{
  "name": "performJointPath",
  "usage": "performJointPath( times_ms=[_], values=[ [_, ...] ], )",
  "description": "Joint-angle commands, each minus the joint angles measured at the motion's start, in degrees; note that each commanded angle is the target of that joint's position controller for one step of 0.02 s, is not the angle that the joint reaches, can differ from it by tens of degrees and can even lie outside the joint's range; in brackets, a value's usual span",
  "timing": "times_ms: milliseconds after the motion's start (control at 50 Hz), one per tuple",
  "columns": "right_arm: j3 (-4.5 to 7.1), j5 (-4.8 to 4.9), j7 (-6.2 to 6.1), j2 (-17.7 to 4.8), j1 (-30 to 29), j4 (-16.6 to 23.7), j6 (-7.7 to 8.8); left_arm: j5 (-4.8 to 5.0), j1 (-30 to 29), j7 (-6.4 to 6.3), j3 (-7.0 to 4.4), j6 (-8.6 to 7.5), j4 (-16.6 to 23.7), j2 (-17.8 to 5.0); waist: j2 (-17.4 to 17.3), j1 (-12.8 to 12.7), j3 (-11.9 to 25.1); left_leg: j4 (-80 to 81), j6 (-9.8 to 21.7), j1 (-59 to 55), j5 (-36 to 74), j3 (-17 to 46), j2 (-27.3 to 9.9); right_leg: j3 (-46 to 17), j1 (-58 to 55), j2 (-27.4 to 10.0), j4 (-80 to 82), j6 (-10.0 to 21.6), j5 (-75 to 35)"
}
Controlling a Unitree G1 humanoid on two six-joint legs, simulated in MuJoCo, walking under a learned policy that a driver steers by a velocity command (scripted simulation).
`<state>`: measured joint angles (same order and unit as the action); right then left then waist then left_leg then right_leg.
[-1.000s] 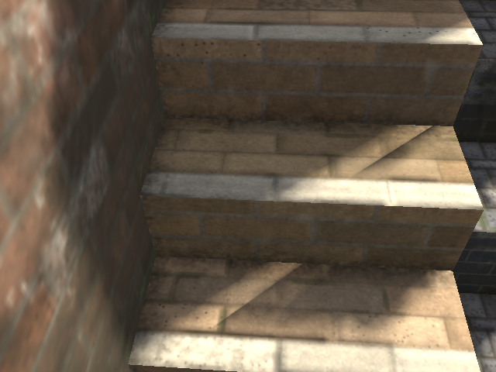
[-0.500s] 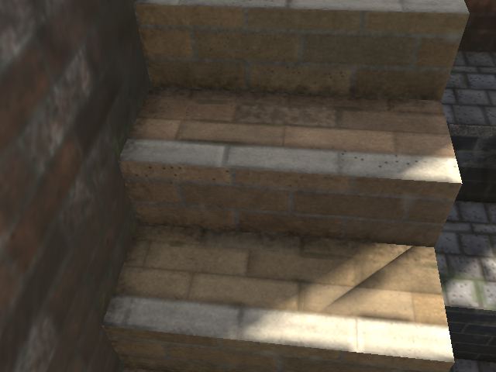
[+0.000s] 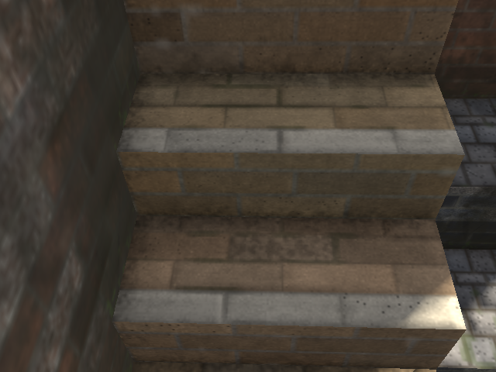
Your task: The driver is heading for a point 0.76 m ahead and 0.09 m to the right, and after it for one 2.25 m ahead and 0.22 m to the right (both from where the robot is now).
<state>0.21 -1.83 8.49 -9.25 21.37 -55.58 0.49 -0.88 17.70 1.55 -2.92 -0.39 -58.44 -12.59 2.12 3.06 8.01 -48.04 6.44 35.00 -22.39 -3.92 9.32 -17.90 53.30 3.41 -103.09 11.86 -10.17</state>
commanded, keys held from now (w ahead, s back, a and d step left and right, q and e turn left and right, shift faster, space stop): w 1.00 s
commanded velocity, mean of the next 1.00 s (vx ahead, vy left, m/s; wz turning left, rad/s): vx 0.50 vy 0.00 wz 0.00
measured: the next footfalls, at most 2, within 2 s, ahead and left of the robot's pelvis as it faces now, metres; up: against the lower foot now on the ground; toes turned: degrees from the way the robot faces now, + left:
right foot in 0.34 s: +0.32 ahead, -0.08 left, +0.20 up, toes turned -3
left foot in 0.78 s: +0.54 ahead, +0.07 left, +0.39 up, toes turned +0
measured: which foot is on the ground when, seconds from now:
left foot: down 0.00-0.36, up 0.38-0.76, down 0.78-1.00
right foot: up 0.00-0.32, down 0.34-0.82, up 0.84-1.00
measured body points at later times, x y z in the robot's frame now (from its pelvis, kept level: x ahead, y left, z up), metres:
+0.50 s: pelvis +0.27 -0.02 +0.17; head +0.26 +0.00 +0.62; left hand +0.41 +0.21 +0.05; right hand +0.28 -0.29 +0.04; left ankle +0.18 +0.12 -0.27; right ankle +0.28 -0.08 -0.49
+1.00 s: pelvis +0.46 +0.00 +0.39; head +0.44 +0.01 +0.84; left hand +0.52 +0.22 +0.24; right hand +0.44 -0.21 +0.24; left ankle +0.50 +0.07 -0.30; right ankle +0.46 -0.17 -0.11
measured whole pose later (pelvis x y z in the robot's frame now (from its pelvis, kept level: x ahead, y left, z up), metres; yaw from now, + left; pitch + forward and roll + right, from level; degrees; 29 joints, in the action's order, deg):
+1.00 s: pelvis +0.46 +0.00 +0.39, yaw +0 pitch +8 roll +2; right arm 0.6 -2.0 6.3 -7.4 21.9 -61.6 0.8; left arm -0.5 15.8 2.3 1.1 1.1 -58.1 -10.4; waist 2.5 3.6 12.6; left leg -48.5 5.3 36.3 -20.6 -3.8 5.3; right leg -7.9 61.2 -4.3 -105.0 5.6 1.7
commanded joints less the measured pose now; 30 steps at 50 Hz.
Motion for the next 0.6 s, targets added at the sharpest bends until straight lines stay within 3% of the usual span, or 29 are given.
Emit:
performJointPath(
  times_ms=[20,40,60,80,100,120,140,160,180,200,220,240,260,280,300,320,340,360,380,400,420,440,460,480,500,520,540,560,600],
  values=[
    [-2.82,2.8,4.37,7.1,-10.2,3.2,3.45,2.12,-1.4,-3.07,0.55,-1.23,8.2,1.1,-4.5,-9.7,-2.2,23.3,7.3,-4.5,25.8,14.2,-13.1,9.4,13.1,-3.9,-7.8,-5.2,16.6],
    [-1.67,2.9,4.4,3.8,-8.6,2.9,3.67,2.43,-3.6,-3.53,0.83,-1.81,9.4,1.2,-9.0,-9.3,-3.6,26.0,7.8,-3.1,23.7,16.1,-14.4,13.1,16.2,-3.4,-20.0,-6.1,27.5],
    [-1.64,0.69,3.76,3.1,0.1,-0.8,3.83,1.7,-5.4,-4.57,1.35,-1.83,9.7,0.6,-9.0,-6.8,-4.8,25.8,8.3,-8.0,17.4,20.8,-15.9,11.7,25.2,-2.2,-29.4,-4.7,28.3],
    [-1.96,-1.43,3.25,3.1,6.5,-4.4,3.8,0.87,-6.9,-4.26,2.3,-0.62,10.9,1.7,-6.2,-4.9,-4.4,24.1,7.2,-13.1,14.3,23.0,-17.4,10.3,32.3,-2.6,-30.3,-3.5,23.0],
    [-2.46,-2.71,3.32,3.4,10.5,-6.1,3.91,0.56,-11.2,-3.91,2.53,-0.01,13.0,1.8,-4.7,-4.0,-5.3,23.7,6.1,-15.9,12.1,23.9,-16.7,10.2,36.4,-3.3,-29.4,-2.1,20.4],
    [-2.7,-3.97,4.31,1.5,11.9,-6.1,3.81,1.15,-17.4,-4.28,1.82,0.55,15.9,-1.1,-2.3,-3.0,-4.9,25.7,4.3,-14.8,12.9,21.0,-14.9,11.8,33.3,-4.4,-14.2,-2.8,14.6],
    [-2.26,-3.32,4.24,0.8,11.9,-5.1,3.9,1.78,-22.2,-4.43,1.25,0.47,18.6,-2.4,-4.5,-2.1,-3.5,27.0,3.9,-13.3,16.4,20.3,-14.8,15.3,30.4,-6.3,-8.6,-4.0,16.1],
    [-1.94,-2.11,3.79,0.0,13.9,-6.3,4.05,1.65,-26.1,-4.38,1.0,0.68,20.3,-2.4,-6.0,-1.9,-2.2,28.0,3.6,-14.4,19.2,20.2,-15.8,19.2,30.6,-8.0,-7.1,-5.1,19.8],
    [-0.44,-1.05,3.62,-3.4,18.0,-6.7,4.01,1.36,-33.3,-3.87,1.72,0.8,21.3,-1.3,-6.2,0.9,-4.6,34.1,1.8,-14.8,23.5,22.0,-18.2,23.5,30.8,-8.6,-6.3,-5.7,32.7],
    [-0.19,-1.58,3.56,-3.7,21.2,-9.0,3.9,0.36,-34.2,-2.81,3.07,1.49,21.3,2.4,-9.3,1.1,-4.7,34.6,1.8,-17.5,26.6,22.7,-18.6,24.8,30.8,-8.5,-6.0,-4.3,33.2],
    [-0.11,-0.82,3.65,-2.4,19.8,-8.8,4.95,-0.47,-33.9,-1.9,2.89,0.44,21.0,2.9,-10.1,-0.4,-6.8,33.3,-0.7,-18.8,48.8,19.5,-18.7,27.8,27.5,-8.4,-2.6,-3.5,34.5],
    [0.23,-1.49,3.68,-4.7,18.9,-10.4,5.72,-0.64,-32.6,-1.17,2.88,0.79,22.1,2.7,-10.4,-4.2,-2.7,29.5,-1.5,-17.9,78.0,14.9,-17.9,29.8,18.6,-6.2,2.1,-0.9,34.8],
    [0.64,-0.59,3.81,-6.5,18.1,-11.4,6.06,0.28,-35.6,-0.09,2.15,2.44,24.8,0.8,-7.1,-5.6,-0.1,29.6,-3.1,-13.4,100.5,13.1,-16.8,31.9,8.7,-3.6,7.1,2.1,33.2],
    [1.13,-0.24,3.31,-10.6,14.5,-10.6,6.43,-1.02,-34.1,1.19,3.46,3.41,25.1,2.4,-12.6,-6.9,2.0,31.3,0.4,-16.6,117.1,15.6,-24.1,29.4,1.8,-4.1,14.4,1.5,32.7],
    [1.64,0.33,3.18,-12.2,14.0,-10.8,6.23,-0.39,-32.1,1.35,3.33,3.91,24.7,1.3,-12.9,-7.7,2.1,29.5,0.9,-25.0,129.6,15.7,-26.0,30.2,1.1,-0.8,21.2,0.3,36.1],
    [2.22,0.73,3.83,-13.2,13.1,-12.2,5.71,-0.64,-30.7,0.79,2.71,4.18,24.1,-0.9,-13.7,-8.2,4.3,24.5,-0.3,-34.5,137.0,15.0,-26.0,29.8,0.7,2.0,29.8,-0.3,38.4],
    [2.9,-0.39,4.74,-14.3,8.9,-11.0,5.32,0.39,-22.9,0.15,2.04,3.94,21.2,-1.7,-12.6,-9.8,7.8,18.2,-2.0,-38.5,139.6,14.4,-26.4,27.0,-5.5,2.2,36.0,-0.6,33.0],
    [2.66,-3.79,5.88,-10.6,12.5,-11.4,4.79,2.34,-11.3,0.16,2.46,3.48,17.2,-0.3,-2.0,-8.9,19.1,9.6,-3.1,-29.4,125.8,14.6,-24.9,15.5,-28.5,-0.7,38.6,4.4,13.9],
    [3.78,7.55,-8.44,-6.8,5.1,-3.4,9.27,-3.36,-3.7,0.83,0.17,1.56,9.8,-4.0,14.3,-13.1,15.1,-5.3,-5.5,-15.4,88.6,8.7,-16.9,16.4,-45.5,0.3,41.7,6.3,25.2],
    [2.9,6.35,-11.35,-6.3,-2.2,-1.3,9.97,-1.66,-4.0,-0.62,0.03,1.67,6.8,-2.8,21.7,-15.5,9.5,-34.0,-9.0,6.1,21.6,4.1,-2.8,1.4,-49.8,-9.1,58.3,13.6,11.7],
    [4.0,-2.53,1.85,-8.6,10.0,-11.8,4.74,-1.63,9.4,0.62,-0.09,2.87,12.0,-6.5,1.4,-18.3,5.5,-80.3,-4.3,10.9,21.7,19.6,1.1,-35.9,-34.0,-18.9,79.0,17.7,17.6],
    [5.19,-1.85,3.05,-9.2,6.8,-7.7,3.04,0.25,-2.7,2.53,-0.54,1.55,10.0,-8.2,-2.3,-10.0,-5.7,-94.3,-2.8,27.9,20.4,23.9,0.8,-28.4,-28.3,-18.5,76.9,13.0,26.4],
    [4.07,-1.39,2.03,-5.4,6.6,-7.2,2.18,1.35,-12.1,4.27,-0.17,0.83,10.1,-5.8,-4.9,-5.4,-7.7,-90.6,-1.8,30.5,17.7,23.2,0.3,-19.0,-22.3,-17.5,76.1,11.3,27.4],
    [1.82,-2.02,-0.05,0.3,3.8,-3.3,1.98,0.7,-12.7,4.37,1.73,-0.93,5.7,0.7,-9.3,-0.6,-7.2,-78.5,1.8,32.4,17.1,23.1,-0.8,-8.5,-23.3,-15.7,75.8,8.6,16.0],
    [0.55,-3.82,-0.36,0.8,2.6,-1.0,2.08,0.17,-12.2,4.34,2.35,-2.76,2.9,3.2,-10.5,2.7,-2.5,-79.6,2.7,32.3,17.2,17.6,-4.1,-2.3,-26.6,-16.4,76.9,7.0,6.0],
    [0.24,-4.05,-0.88,0.8,2.9,-0.3,1.38,0.24,-14.7,4.44,2.99,-3.73,3.0,5.2,-8.6,4.7,-1.8,-80.1,1.9,31.8,11.9,14.7,-5.6,4.1,-26.4,-15.5,78.8,5.0,2.6],
    [0.26,-2.98,-1.95,0.1,0.6,2.2,1.24,-0.49,-16.6,4.32,3.49,-4.95,3.9,6.5,-9.0,6.0,-2.1,-69.6,0.8,27.2,10.5,11.6,-7.4,12.3,-21.6,-12.0,80.5,2.0,3.4],
    [-0.24,-1.61,-1.78,-0.3,-2.1,4.4,1.32,-1.65,-9.5,3.24,2.69,-5.21,1.6,2.8,-1.3,3.8,-1.9,-76.9,0.1,29.3,3.6,5.6,-6.4,15.8,-24.6,-9.8,82.2,2.1,0.5],
    [-1.29,0.16,-2.29,-0.3,-9.4,9.7,2.15,-4.85,3.3,1.79,1.79,-5.26,-1.7,-1.9,-2.1,0.1,-1.2,-81.2,0.5,37.0,1.0,2.7,-5.8,16.8,-34.2,-10.2,82.3,0.3,-10.7]
  ],
)
Keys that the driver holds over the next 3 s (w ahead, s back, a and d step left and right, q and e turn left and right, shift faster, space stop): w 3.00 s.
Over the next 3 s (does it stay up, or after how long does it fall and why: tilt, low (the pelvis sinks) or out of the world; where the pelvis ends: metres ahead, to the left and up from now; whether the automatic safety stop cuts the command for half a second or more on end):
stays up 1.27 -0.15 1.03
